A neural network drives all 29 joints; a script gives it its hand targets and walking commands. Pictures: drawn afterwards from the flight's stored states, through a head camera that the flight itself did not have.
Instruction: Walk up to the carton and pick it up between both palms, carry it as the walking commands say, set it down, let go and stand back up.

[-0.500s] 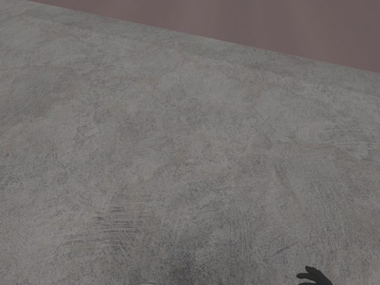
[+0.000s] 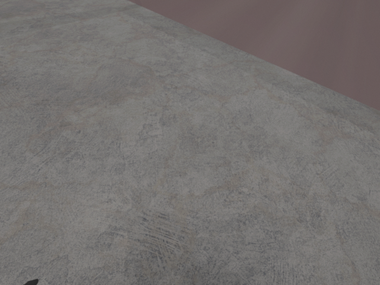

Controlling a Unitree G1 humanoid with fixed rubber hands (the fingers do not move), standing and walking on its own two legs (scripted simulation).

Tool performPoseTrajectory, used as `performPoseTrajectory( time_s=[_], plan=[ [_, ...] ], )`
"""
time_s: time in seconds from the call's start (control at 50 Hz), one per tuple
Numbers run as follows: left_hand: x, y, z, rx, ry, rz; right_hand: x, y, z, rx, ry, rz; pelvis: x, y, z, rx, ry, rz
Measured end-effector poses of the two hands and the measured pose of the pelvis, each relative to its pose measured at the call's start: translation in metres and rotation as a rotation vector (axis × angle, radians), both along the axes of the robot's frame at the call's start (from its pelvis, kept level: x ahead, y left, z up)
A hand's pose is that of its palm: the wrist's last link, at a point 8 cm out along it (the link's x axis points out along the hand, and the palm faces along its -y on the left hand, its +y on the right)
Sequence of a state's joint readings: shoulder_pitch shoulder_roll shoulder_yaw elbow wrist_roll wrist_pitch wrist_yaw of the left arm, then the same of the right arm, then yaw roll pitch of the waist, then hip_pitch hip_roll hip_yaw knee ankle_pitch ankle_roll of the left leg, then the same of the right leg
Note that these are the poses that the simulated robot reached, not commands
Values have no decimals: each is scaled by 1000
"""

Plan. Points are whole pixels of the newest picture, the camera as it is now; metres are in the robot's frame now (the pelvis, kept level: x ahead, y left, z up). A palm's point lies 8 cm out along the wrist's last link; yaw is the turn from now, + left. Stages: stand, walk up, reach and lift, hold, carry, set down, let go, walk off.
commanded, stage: walk up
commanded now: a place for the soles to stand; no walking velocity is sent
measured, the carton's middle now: out of the picture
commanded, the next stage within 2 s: none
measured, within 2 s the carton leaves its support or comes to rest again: neither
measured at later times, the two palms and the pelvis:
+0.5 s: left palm out of the picture +0.09 +0.42 -0.07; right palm (258, 224) +0.30 -0.18 -0.09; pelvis +0.11 +0.06 +0.00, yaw +12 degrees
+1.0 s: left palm out of the picture +0.17 +0.52 -0.07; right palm (204, 174) +0.46 -0.05 -0.10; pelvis +0.25 +0.17 +0.00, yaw +29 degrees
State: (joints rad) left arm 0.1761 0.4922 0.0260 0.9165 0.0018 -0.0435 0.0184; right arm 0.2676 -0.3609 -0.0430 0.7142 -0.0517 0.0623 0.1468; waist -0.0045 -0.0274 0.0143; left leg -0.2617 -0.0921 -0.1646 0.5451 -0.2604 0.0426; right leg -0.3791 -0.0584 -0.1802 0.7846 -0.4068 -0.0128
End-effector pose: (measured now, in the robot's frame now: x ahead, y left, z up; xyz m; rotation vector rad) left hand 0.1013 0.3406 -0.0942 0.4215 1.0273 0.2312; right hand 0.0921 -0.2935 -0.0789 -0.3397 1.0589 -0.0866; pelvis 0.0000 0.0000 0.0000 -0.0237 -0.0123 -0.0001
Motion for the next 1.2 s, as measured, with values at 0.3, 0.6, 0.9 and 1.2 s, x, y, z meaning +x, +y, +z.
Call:
performPoseTrajectory(
  time_s=[0.3,0.6,0.9,1.2],
  plan=[
    [-45,21,34,86,126,194,157,48,-9,114,-54,201,67,5,11,56,66,181],
    [26,126,-3,34,10,215,228,154,-20,53,-95,259,127,111,-18,-25,5,239],
    [54,185,22,41,-40,425,311,229,-10,28,-11,410,209,171,2,14,-21,448],
    [90,159,47,94,118,583,489,292,-33,123,4,571,339,181,7,76,78,589]
  ],
)
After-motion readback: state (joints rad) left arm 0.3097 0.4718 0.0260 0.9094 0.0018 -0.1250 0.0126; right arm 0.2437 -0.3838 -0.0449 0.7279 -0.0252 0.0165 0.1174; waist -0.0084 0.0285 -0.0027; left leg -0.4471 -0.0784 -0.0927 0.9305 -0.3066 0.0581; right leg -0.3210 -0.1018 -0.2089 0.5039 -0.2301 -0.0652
